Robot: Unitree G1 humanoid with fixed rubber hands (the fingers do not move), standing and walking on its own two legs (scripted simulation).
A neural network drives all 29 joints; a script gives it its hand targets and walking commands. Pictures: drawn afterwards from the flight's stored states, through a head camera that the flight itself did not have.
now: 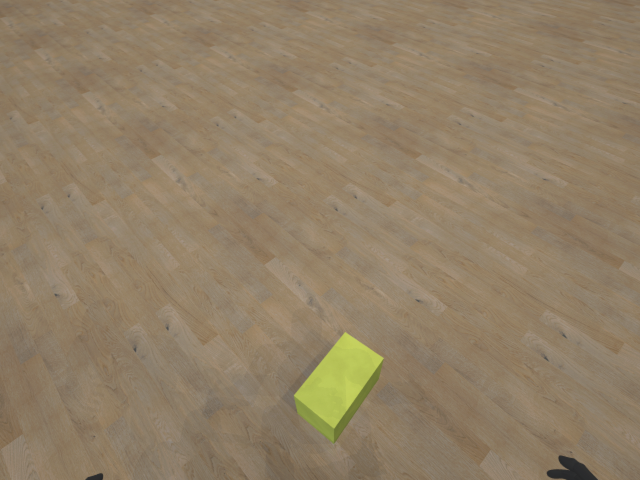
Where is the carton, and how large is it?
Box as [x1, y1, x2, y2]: [294, 332, 383, 443]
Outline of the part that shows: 345,332 294,395 297,412 333,443 377,380 383,359 382,357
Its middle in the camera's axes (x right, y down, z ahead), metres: +0.07 +0.43 +1.17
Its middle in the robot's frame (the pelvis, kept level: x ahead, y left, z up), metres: +0.49 -0.02 -0.70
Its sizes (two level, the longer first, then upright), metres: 0.247 0.141 0.161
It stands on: the floor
